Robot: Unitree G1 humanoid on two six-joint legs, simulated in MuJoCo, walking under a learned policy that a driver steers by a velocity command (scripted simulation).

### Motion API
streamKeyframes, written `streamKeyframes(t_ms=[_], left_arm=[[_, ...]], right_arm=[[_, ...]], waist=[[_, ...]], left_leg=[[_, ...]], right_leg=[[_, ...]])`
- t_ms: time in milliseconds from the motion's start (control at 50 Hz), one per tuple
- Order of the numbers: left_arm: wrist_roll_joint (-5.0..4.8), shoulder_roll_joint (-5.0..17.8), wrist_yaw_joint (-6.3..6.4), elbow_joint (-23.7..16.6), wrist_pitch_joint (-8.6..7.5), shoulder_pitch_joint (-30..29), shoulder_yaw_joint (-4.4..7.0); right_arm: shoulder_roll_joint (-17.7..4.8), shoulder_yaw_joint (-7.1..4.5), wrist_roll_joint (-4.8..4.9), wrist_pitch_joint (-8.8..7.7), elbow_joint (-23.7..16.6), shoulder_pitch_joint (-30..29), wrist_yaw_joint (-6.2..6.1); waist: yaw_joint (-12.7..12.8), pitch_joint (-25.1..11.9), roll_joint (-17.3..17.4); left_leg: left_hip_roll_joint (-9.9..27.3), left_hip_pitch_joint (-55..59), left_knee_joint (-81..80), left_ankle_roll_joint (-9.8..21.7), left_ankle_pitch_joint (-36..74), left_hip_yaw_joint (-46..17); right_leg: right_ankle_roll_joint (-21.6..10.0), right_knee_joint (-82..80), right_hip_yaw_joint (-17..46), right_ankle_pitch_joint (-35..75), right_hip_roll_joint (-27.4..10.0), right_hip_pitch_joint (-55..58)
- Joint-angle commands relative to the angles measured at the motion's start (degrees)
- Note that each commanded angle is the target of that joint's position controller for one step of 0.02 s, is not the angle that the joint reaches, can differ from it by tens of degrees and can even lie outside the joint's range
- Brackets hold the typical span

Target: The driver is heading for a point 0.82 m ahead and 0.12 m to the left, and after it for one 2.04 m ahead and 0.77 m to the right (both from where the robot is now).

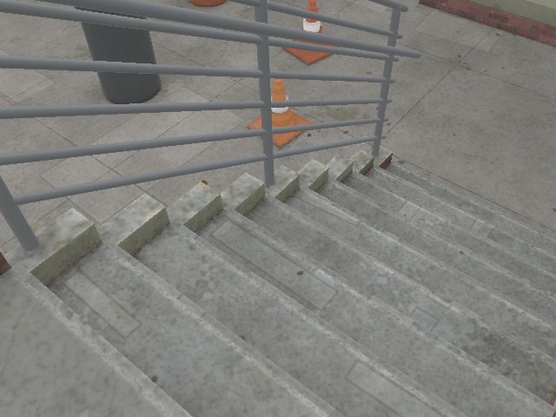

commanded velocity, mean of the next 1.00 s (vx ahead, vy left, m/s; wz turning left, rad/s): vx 0.50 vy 0.00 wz -0.01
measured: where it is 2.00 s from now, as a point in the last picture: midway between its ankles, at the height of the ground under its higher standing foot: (285, 349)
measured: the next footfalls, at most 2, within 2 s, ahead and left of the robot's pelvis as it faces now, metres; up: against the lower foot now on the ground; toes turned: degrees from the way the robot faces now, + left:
left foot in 0.18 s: +0.23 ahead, +0.12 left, +0.00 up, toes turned +5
right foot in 0.76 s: +0.50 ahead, -0.06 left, -0.16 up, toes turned -1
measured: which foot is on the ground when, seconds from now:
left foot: up 0.00-0.16, down 0.18-0.76, up 0.78-1.00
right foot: down 0.00-0.20, up 0.22-0.74, down 0.76-1.00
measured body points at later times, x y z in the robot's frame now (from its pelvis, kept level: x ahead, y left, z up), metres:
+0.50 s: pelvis +0.24 +0.06 -0.01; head +0.25 +0.06 +0.44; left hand +0.34 +0.32 -0.13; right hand +0.21 -0.21 -0.14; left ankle +0.19 +0.12 -0.75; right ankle +0.38 -0.10 -0.70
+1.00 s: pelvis +0.49 +0.01 -0.18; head +0.49 +0.00 +0.27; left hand +0.43 +0.25 -0.32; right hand +0.60 -0.23 -0.32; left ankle +0.60 +0.13 -0.78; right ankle +0.46 -0.06 -0.91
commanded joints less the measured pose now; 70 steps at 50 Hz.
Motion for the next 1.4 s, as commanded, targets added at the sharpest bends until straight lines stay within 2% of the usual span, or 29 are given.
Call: streamKeyframes(t_ms=[20,100,160,180,200,220,240,300,400,460,560,680,720,760,780,800,840,860,880,900,940,1000,1060,1100,1180,1260,1300,1360,1400], left_arm=[[-1.2,9.1,0.41,0.7,-0.87,5.9,2.57],[-0.44,10.1,-0.57,3.1,-0.07,7.2,2.82],[0.29,11.5,-0.3,2.7,-0.41,2.1,3.67],[0.38,8.5,-0.08,1.9,-0.84,0.4,2.57],[0.27,5.4,-0.05,-0.1,-0.89,1.1,1.89],[0.65,6.7,0.21,2.4,-0.66,7.3,3.14],[1.34,8.5,0.17,1.1,0.19,4.7,3.23],[1.74,8.1,-0.6,1.1,1.16,-1.2,3.81],[1.31,7.1,-1.58,-1.8,3.2,-8.8,3.99],[1.94,5.0,-2.41,-5.1,2.1,-16.5,3.63],[3.45,5.8,-3.76,-5.0,1.88,-15.2,3.51],[2.87,3.7,-4.26,-10.3,1.09,-28.4,1.36],[1.18,4.7,-3.82,-6.5,1.79,-19.2,1.89],[1.71,7.3,-2.88,2.8,1.65,6.0,3.64],[2.63,11.5,-3.63,5.0,1.33,8.1,4.75],[1.92,12.6,-4.06,3.7,0.62,9.3,4.33],[0.45,9.0,-3.16,2.1,1.03,4.8,2.97],[-0.35,13.0,-1.49,2.5,0.87,1.7,4.08],[-0.3,8.5,-1.36,2.5,0.36,-1.0,2.58],[1.27,8.1,-1.55,2.3,-0.07,-1.8,1.93],[1.33,7.0,-1.47,2.8,-1.92,-5.1,0.97],[0.48,7.8,-0.85,2.0,-3.48,-8.3,0.48],[0.64,9.0,-0.83,4.4,-1.4,-1.9,1.38],[1.69,5.9,-0.35,6.2,-1.2,5.0,0.51],[4.07,9.4,0.95,8.0,-1.64,14.7,2.05],[1.59,2.5,-0.05,6.5,-3.95,9.9,-0.52],[2.02,5.0,-0.29,6.2,-3.78,5.0,-0.34],[3.06,6.1,0.38,6.5,-1.48,6.5,0.53],[1.11,5.5,0.96,9.6,0.06,10.7,0.98]], right_arm=[[-1.4,0.55,0.37,-1.39,-6.0,-7.0,-0.8],[-2.2,0.36,0.28,-2.37,-8.0,-11.0,0.1],[-3.4,-1.16,-0.7,-2.14,-4.5,1.4,-0.61],[-6.8,-2.69,-1.13,-2.53,-0.8,12.2,-1.18],[-13.7,-4.48,-1.39,-3.24,0.4,20.5,-1.62],[-13.7,-4.33,2.06,-2.95,3.9,21.9,-0.9],[-10.6,-3.48,3.44,-2.56,2.1,12.7,-0.77],[-5.0,-1.95,2.32,-2.57,3.6,4.4,-0.96],[-9.6,-2.73,0.13,-5.75,4.3,8.7,-1.36],[-8.2,-2.03,2.99,-7.21,7.1,10.7,-1.99],[-6.5,-0.82,1.38,-5.11,7.0,11.5,-2.6],[-7.1,-1.4,0.06,-3.53,7.9,16.4,-4.3],[-5.3,-1.09,-0.41,-2.99,8.8,16.4,-5.76],[-5.9,-0.69,0.34,-3.07,8.9,13.6,-4.88],[-4.7,-2.07,2.99,-2.83,9.5,20.2,-4.79],[-5.2,-1.81,4.24,-2.76,7.1,20.7,-6.11],[-6.4,-1.93,1.39,-2.81,5.6,11.7,-6.4],[-6.5,-1.48,1.1,-1.82,1.3,6.6,-5.75],[-7.8,-1.65,-0.96,-0.57,2.1,2.2,-5.06],[-7.2,-1.59,-0.61,0.77,3.0,1.8,-4.27],[-4.2,-0.84,0.4,0.98,2.4,-1.5,-2.96],[-2.2,0.34,-1.77,0.48,3.7,-4.2,-0.6],[-5.1,-0.79,-0.15,0.81,8.1,0.0,-0.58],[-4.9,-0.72,-0.51,-0.27,5.6,-10.4,-0.76],[-6.5,-1.48,-0.97,-2.8,0.9,-23.7,-1.15],[-3.2,-0.53,0.71,-4.11,-1.5,-28.7,0.22],[-0.5,0.47,1.52,-2.95,1.2,-21.4,1.67],[-4.0,-0.43,0.15,-3.24,6.7,-6.8,-0.19],[-9.2,-2.25,-0.94,-3.73,11.3,10.4,-1.1]], waist=[[1.2,5.2,-4.3],[1.6,8.9,-3.2],[-4.5,3.8,-5.3],[-9.5,-4.2,-5.3],[-12.2,-10.9,5.0],[-8.9,-12.0,9.5],[-6.3,-7.0,7.4],[-2.8,4.2,4.0],[-1.8,6.3,-2.5],[-2.1,7.2,1.8],[-3.0,0.8,1.2],[-10.2,8.5,-0.9],[-7.9,6.4,0.5],[3.9,-3.2,-5.3],[1.2,-7.4,-19.2],[0.8,-12.4,-15.0],[0.7,-4.8,-1.4],[-0.1,-3.6,-12.4],[-1.7,3.1,-4.5],[-2.8,5.8,-2.0],[-6.6,11.4,-0.3],[-6.6,7.8,-6.2],[-6.1,2.9,-7.6],[-1.0,5.3,-5.2],[5.0,11.1,-3.4],[5.9,11.6,2.1],[4.6,9.2,1.7],[1.4,4.4,0.0],[-5.5,-5.2,4.4]], left_leg=[[-1.1,-2.3,-5.0,0.7,1.4,3.1],[-1.5,-2.1,-8.0,3.7,-2.0,4.6],[-4.9,11.6,-11.0,7.1,-5.3,6.6],[-3.1,33.3,-11.5,10.0,-1.9,2.8],[13.1,48.9,-17.3,15.4,-5.5,-18.9],[17.6,46.8,-23.2,19.2,-4.2,-33.5],[16.5,40.2,-24.6,17.8,-13.3,-27.6],[9.8,23.6,-30.3,14.8,-11.9,-15.2],[8.9,23.9,-32.1,14.6,2.9,-9.6],[5.1,22.1,-30.8,11.3,0.2,-4.9],[2.1,14.6,-12.9,10.6,2.3,-0.8],[3.9,18.0,0.4,9.3,-5.0,-6.0],[4.6,19.6,12.8,10.6,4.6,-6.7],[-0.3,11.3,41.2,9.5,11.7,-0.8],[-10.1,-6.1,71.3,6.0,-38.8,4.3],[-8.8,-22.1,84.6,6.6,-44.9,-2.1],[-6.1,-32.7,82.1,6.4,-32.4,-1.5],[-4.8,-37.2,80.1,3.9,-28.5,0.5],[-1.4,-36.7,75.5,3.9,-24.6,-3.1],[-0.2,-32.2,67.8,3.8,-21.3,-3.1],[1.6,-27.4,49.2,2.3,-8.5,-4.0],[0.4,-1.9,14.6,1.9,14.8,2.1],[1.3,-5.8,16.1,5.5,16.6,-0.2],[2.1,-16.7,10.6,6.6,19.9,-1.9],[3.0,-37.5,5.9,4.1,5.1,-7.6],[1.8,-15.0,-10.6,1.9,32.5,0.2],[-1.8,9.0,-16.4,1.5,41.5,3.4],[-0.5,17.6,-28.2,1.7,43.8,0.4],[3.8,44.4,-27.0,-0.2,55.0,1.7]], right_leg=[[-7.2,-2.7,8.8,22.0,-17.4,0.5],[-7.3,-0.2,9.8,22.3,-19.4,1.9],[-4.8,14.0,5.6,38.5,-15.1,-0.5],[-2.4,26.9,1.9,33.4,-10.8,-12.0],[0.7,48.6,-1.0,-1.0,-2.3,-29.8],[0.4,56.7,9.9,-19.4,0.4,-34.6],[-0.1,58.2,11.0,-16.4,-3.1,-34.5],[1.2,53.1,9.2,-6.8,-7.6,-30.8],[2.0,43.9,9.3,5.4,-7.2,-35.4],[2.8,28.5,8.8,22.2,-7.2,-35.4],[0.9,28.0,7.9,40.8,-4.0,-23.3],[0.2,10.1,7.2,37.0,-6.7,-27.1],[-0.1,4.7,5.5,35.6,-7.8,-20.3],[-1.6,3.5,-2.8,39.9,-3.4,5.8],[-6.8,14.6,9.5,61.9,-15.2,22.4],[-10.7,28.3,19.9,66.5,-22.8,33.0],[-12.1,17.3,21.6,47.1,-23.9,20.8],[-19.3,7.3,34.5,14.4,-31.1,12.9],[-18.7,4.4,34.6,3.2,-28.7,2.5],[-16.5,2.6,31.4,-7.2,-25.4,-6.7],[-11.3,1.2,24.4,-6.4,-18.2,-20.2],[-8.8,-1.3,13.4,11.5,-9.7,-29.6],[-8.4,5.4,12.6,30.1,-13.0,-9.8],[-9.1,9.0,15.9,21.4,-13.2,3.6],[-11.9,12.3,23.9,22.5,-19.9,22.5],[-6.4,16.7,15.2,8.2,-10.6,1.3],[-3.6,19.0,12.7,4.2,-7.2,-13.6],[-3.2,41.9,14.1,9.3,-4.1,-5.1],[-1.4,68.6,11.0,-14.7,0.4,-17.8]])
Velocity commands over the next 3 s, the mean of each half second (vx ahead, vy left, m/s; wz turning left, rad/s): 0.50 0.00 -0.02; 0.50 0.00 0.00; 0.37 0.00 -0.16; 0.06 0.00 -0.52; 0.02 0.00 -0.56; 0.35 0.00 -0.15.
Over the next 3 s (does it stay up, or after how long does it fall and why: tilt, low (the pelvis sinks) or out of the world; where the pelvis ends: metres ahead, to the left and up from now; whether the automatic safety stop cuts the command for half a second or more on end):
stays up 0.97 -0.02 -0.38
